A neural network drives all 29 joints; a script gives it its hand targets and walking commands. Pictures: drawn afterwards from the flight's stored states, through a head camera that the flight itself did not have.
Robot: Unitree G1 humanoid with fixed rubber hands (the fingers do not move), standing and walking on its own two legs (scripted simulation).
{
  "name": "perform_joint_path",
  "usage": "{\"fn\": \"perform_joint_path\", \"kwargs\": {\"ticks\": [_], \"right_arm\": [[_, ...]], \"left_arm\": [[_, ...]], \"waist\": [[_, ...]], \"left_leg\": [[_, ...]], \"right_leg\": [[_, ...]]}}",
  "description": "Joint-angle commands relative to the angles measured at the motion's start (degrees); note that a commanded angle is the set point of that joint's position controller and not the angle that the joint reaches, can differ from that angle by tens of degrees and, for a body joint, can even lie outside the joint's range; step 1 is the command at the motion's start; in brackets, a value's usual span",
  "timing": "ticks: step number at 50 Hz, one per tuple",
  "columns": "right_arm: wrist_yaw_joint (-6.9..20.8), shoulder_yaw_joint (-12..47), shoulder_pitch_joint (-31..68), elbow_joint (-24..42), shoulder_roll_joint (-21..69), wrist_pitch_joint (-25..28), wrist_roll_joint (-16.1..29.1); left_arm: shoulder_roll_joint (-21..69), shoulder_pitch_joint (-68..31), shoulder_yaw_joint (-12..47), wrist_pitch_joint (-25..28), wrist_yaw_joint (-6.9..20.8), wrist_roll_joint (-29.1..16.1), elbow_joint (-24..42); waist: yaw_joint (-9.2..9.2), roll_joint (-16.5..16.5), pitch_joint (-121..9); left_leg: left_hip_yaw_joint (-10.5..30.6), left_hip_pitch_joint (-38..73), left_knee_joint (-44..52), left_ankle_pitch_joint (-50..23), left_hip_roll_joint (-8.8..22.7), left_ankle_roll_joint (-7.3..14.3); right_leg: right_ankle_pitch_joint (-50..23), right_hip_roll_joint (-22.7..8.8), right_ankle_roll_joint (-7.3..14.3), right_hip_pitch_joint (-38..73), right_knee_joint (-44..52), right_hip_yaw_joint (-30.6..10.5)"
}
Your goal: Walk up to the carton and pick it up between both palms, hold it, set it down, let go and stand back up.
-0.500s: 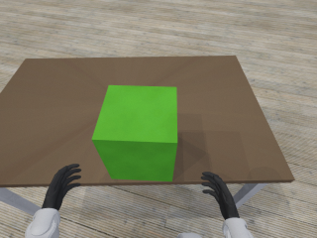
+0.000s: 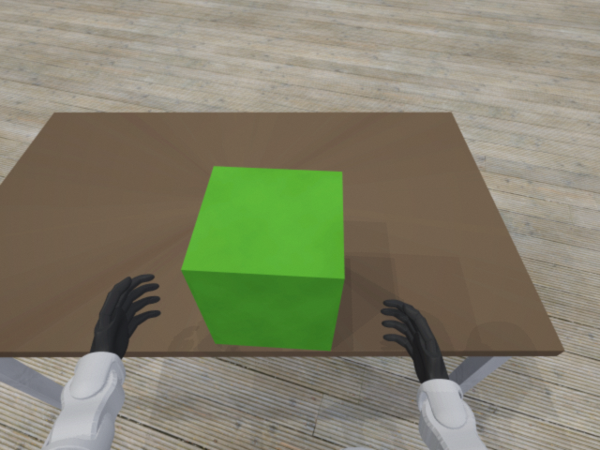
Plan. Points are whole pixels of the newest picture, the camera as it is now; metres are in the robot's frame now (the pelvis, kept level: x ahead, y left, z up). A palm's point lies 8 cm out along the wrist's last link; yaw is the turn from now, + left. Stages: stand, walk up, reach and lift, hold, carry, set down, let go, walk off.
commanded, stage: reach and lift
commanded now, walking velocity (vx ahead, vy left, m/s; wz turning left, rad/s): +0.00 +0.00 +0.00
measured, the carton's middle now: (274, 262) +0.41 +0.06 -0.05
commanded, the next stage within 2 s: none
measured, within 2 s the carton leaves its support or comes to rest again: neither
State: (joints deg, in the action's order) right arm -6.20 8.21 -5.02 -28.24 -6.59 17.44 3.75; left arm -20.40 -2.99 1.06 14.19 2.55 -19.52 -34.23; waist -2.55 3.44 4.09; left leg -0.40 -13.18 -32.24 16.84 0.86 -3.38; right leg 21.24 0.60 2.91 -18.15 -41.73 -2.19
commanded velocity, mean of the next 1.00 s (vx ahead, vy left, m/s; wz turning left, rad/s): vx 0.00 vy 0.00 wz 0.00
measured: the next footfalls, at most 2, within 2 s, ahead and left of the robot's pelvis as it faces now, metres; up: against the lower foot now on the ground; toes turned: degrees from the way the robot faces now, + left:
none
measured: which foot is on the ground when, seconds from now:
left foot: down 0.00-1.00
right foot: down 0.00-1.00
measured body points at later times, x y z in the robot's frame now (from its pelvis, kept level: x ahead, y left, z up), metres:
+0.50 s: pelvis +0.00 +0.00 +0.00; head +0.01 +0.00 +0.45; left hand +0.33 +0.27 +0.05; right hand +0.33 -0.13 +0.04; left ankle +0.01 +0.17 -0.72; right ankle +0.01 -0.08 -0.72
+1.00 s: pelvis -0.01 +0.01 +0.00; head +0.02 +0.01 +0.45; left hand +0.39 +0.27 +0.08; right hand +0.40 -0.12 +0.07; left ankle +0.01 +0.17 -0.72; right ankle +0.01 -0.08 -0.72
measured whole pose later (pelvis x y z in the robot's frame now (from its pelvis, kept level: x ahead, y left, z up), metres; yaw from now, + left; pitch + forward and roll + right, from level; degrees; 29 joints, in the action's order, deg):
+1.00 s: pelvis -0.01 +0.01 +0.00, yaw +0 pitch +4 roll +3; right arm -10.9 2.3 33.7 -41.3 -6.6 -2.6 9.7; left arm -20.4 -39.8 -1.8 -3.1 0.7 -18.4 -53.5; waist -2.5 3.4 -0.8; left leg -0.4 -20.4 -31.0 14.5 0.9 -3.5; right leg 18.2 0.5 2.4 -24.8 -39.2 -2.2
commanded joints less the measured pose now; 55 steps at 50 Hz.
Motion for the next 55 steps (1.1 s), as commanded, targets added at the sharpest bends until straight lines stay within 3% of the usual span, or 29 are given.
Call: {"fn": "perform_joint_path", "kwargs": {"ticks": [1,3,7,9,13,15,16,18,19,20,22,23,26,28,29,30,31,34,36,38,42,43,44,45,46,48,51,54,55], "right_arm": [[-1.0,-2.4,21.7,16.4,-0.5,1.5,6.1],[-1.7,-3.0,25.0,15.6,-1.4,0.6,5.8],[-2.3,-2.5,28.6,11.6,-1.1,-1.0,6.7],[-2.7,-3.1,28.4,12.2,-1.6,-1.6,7.1],[-2.9,-4.5,34.0,10.2,-2.4,-2.8,8.2],[-3.2,-3.3,35.8,10.6,-3.0,-3.8,8.6],[-3.3,-4.5,40.3,10.1,-3.5,-4.5,8.8],[-3.3,-5.3,40.2,8.7,-3.3,-5.5,8.9],[-3.7,-4.7,41.6,9.9,-3.7,-5.8,9.5],[-3.5,-6.3,45.0,9.7,-5.5,-6.3,9.2],[-4.1,-5.6,44.7,8.4,-5.1,-7.4,9.2],[-4.2,-6.4,46.2,7.2,-4.2,-8.2,8.9],[-4.8,-6.3,48.1,6.2,-5.8,-10.0,10.2],[-5.3,-6.7,50.2,5.6,-6.1,-10.9,10.7],[-5.0,-6.8,54.8,7.1,-7.6,-11.7,11.4],[-5.1,-7.8,57.3,4.9,-7.1,-12.5,10.8],[-5.4,-6.3,56.2,5.0,-6.4,-13.2,11.3],[-5.0,-7.9,59.4,5.2,-6.6,-13.7,11.0],[-4.7,-9.4,62.9,3.9,-7.8,-15.0,10.9],[-4.7,-8.1,67.2,3.4,-7.0,-16.2,11.2],[-4.6,-10.2,70.5,-5.4,-8.5,-17.8,10.2],[-4.5,-9.2,71.5,-3.1,-8.5,-17.7,11.3],[-4.5,-9.9,71.6,-5.3,-8.1,-17.9,11.0],[-4.8,-10.3,73.0,-4.0,-8.1,-17.4,10.4],[-5.1,-11.2,73.7,-4.7,-9.3,-17.4,9.9],[-4.9,-9.7,75.1,-3.7,-9.3,-16.3,11.5],[-5.2,-8.6,79.2,-4.1,-9.2,-16.5,11.8],[-4.8,-9.8,79.4,-5.3,-10.7,-15.7,11.5],[-4.9,-10.7,82.1,-9.2,-11.5,-16.2,10.5]], "left_arm": [[-8.2,-16.3,-7.4,1.1,-0.4,1.0,10.9],[-9.8,-19.4,-9.4,0.1,0.0,2.4,11.0],[-9.2,-23.8,-8.3,-1.2,1.2,2.3,8.4],[-10.0,-24.0,-9.5,-1.2,1.0,2.2,10.2],[-8.1,-27.3,-7.5,-3.2,0.9,2.4,11.4],[-9.8,-29.2,-8.6,-4.3,1.0,2.0,9.2],[-9.9,-33.8,-8.3,-5.1,0.9,1.6,9.4],[-8.4,-33.6,-7.8,-6.2,0.4,2.3,9.8],[-8.7,-35.4,-8.6,-6.7,0.2,2.7,11.5],[-8.9,-37.9,-7.7,-7.3,-0.1,1.9,10.1],[-9.5,-37.0,-9.1,-9.0,0.6,2.6,6.4],[-8.6,-39.5,-8.2,-9.3,0.3,2.5,7.0],[-8.7,-41.4,-8.8,-11.8,0.4,3.3,5.7],[-9.4,-43.8,-9.6,-12.4,0.0,3.7,8.7],[-10.2,-47.5,-8.9,-13.0,-0.3,2.8,7.3],[-9.9,-51.1,-8.2,-13.7,-0.3,2.6,5.2],[-9.7,-49.1,-8.6,-14.7,0.1,2.1,1.7],[-8.4,-52.8,-7.0,-14.5,-0.9,1.9,2.0],[-8.4,-56.0,-6.3,-14.8,-1.6,1.3,-0.5],[-11.1,-60.8,-7.4,-15.1,-1.9,1.2,-4.7],[-9.7,-65.5,-5.1,-14.5,-2.6,0.9,-10.0],[-11.5,-66.7,-5.8,-14.0,-2.8,0.6,-8.6],[-10.4,-67.4,-4.7,-13.6,-2.6,0.2,-11.6],[-11.4,-67.1,-6.0,-12.9,-2.6,0.3,-11.9],[-11.7,-68.6,-5.5,-12.6,-2.9,0.4,-10.6],[-10.8,-69.1,-5.1,-12.0,-3.2,-0.2,-6.9],[-13.3,-73.0,-6.6,-11.5,-2.5,-0.4,-12.1],[-12.1,-73.0,-6.8,-10.7,-3.0,0.7,-10.8],[-13.1,-76.4,-6.5,-10.8,-2.5,0.6,-15.5]], "waist": [[-1.08,-2.3,-23.2],[-1.81,-3.2,-22.6],[-0.1,-2.7,-21.1],[-0.55,-2.4,-21.9],[0.7,-6.4,-26.0],[0.52,-3.8,-24.0],[0.49,-5.0,-25.1],[1.35,-5.8,-26.1],[0.5,-6.1,-28.6],[1.65,-5.5,-28.5],[0.69,-4.8,-26.5],[1.48,-6.5,-27.4],[1.67,-4.5,-27.3],[0.98,-6.7,-30.8],[0.73,-6.1,-30.9],[2.06,-7.1,-30.6],[1.2,-4.7,-27.5],[2.24,-6.9,-31.1],[1.94,-6.4,-32.5],[-0.23,-5.4,-31.8],[2.18,-6.1,-32.1],[0.54,-6.3,-35.5],[2.08,-5.6,-35.6],[0.46,-3.9,-39.1],[1.78,-5.2,-39.6],[0.76,-5.7,-44.8],[0.04,-3.0,-49.1],[0.62,-4.0,-51.1],[1.8,-3.8,-49.5]], "left_leg": [[-2.1,-3.6,6.4,-12.8,-2.7,3.6],[-1.9,-4.1,6.8,-12.8,-2.9,3.2],[-1.6,-3.9,7.1,-12.1,-2.6,3.1],[-1.4,-4.1,7.2,-13.2,-2.4,3.2],[-0.8,-1.7,6.1,-18.0,-2.5,1.9],[-1.4,-2.6,6.0,-17.4,-3.0,2.4],[-0.8,-3.2,6.8,-15.4,-2.9,2.6],[-0.9,-2.2,6.9,-17.0,-2.5,2.2],[-1.0,-2.2,5.9,-18.5,-2.5,2.2],[-0.5,-2.9,6.2,-18.0,-2.2,2.1],[-1.0,-3.1,6.4,-17.1,-2.4,2.4],[-1.0,-3.1,6.5,-15.6,-2.2,2.5],[-1.0,-1.7,6.5,-18.0,-2.2,2.4],[-1.0,-1.7,6.2,-20.1,-2.5,1.9],[-0.6,-2.5,6.3,-19.2,-2.1,2.1],[-1.0,-3.4,6.3,-17.6,-2.3,2.1],[-1.2,-3.7,6.4,-17.7,-2.3,2.4],[-0.5,-4.2,6.0,-17.9,-1.9,2.3],[-1.1,-4.6,5.8,-16.7,-1.7,2.2],[-1.6,-8.8,6.2,-14.5,-1.7,2.8],[-1.4,-9.2,5.6,-14.0,-1.5,2.4],[-2.0,-9.0,5.1,-15.7,-1.6,2.5],[-1.6,-9.2,5.3,-15.3,-1.6,2.5],[-2.4,-10.7,4.5,-15.4,-1.9,2.7],[-1.8,-9.8,4.3,-17.3,-2.0,2.4],[-2.2,-9.1,2.9,-24.0,-2.0,1.5],[-2.9,-12.8,1.9,-22.5,-2.6,2.3],[-2.6,-11.0,1.5,-26.8,-2.3,1.3],[-2.6,-12.9,1.6,-24.6,-2.4,1.5]], "right_leg": [[-27.4,-3.6,-5.2,17.3,14.4,-3.1],[-28.9,-3.7,-5.4,18.1,14.3,-3.6],[-30.4,-3.9,-5.9,16.7,15.1,-3.6],[-30.2,-3.8,-5.8,17.9,14.9,-3.2],[-31.4,-2.3,-4.6,16.8,14.7,-1.6],[-34.0,-3.1,-5.5,17.3,14.9,-2.4],[-29.5,-2.8,-5.4,16.3,15.0,-1.8],[-30.5,-2.3,-4.9,15.6,14.9,-1.1],[-32.0,-2.1,-4.9,16.2,14.2,-1.2],[-32.2,-1.7,-4.7,15.9,13.9,-0.7],[-30.9,-2.2,-5.1,16.1,15.1,-1.0],[-27.6,-2.2,-4.8,14.4,15.3,-0.7],[-31.6,-1.7,-5.1,16.0,15.2,-0.4],[-33.6,-1.4,-4.8,16.5,14.8,-0.3],[-32.1,-1.1,-4.7,16.6,14.7,-0.1],[-29.6,-1.1,-4.7,15.0,15.1,0.4],[-29.8,-1.4,-5.1,15.5,15.7,-0.1],[-26.4,-0.9,-4.2,14.4,15.3,0.4],[-23.6,-0.3,-3.9,10.9,15.6,0.9],[-21.6,-1.0,-4.2,12.2,15.3,0.1],[-19.6,-0.1,-3.6,8.9,15.1,0.8],[-22.2,-0.6,-3.7,10.4,14.8,0.1],[-22.8,-0.4,-3.8,10.1,14.8,0.3],[-24.0,-0.7,-4.3,10.6,14.1,0.0],[-27.0,-0.7,-4.3,11.4,13.7,-0.1],[-34.1,0.4,-4.1,12.7,12.8,0.8],[-38.6,-0.5,-5.2,13.9,11.7,-0.2],[-40.1,0.2,-4.7,13.2,11.7,1.0],[-39.7,0.0,-4.9,13.1,12.0,0.9]]}}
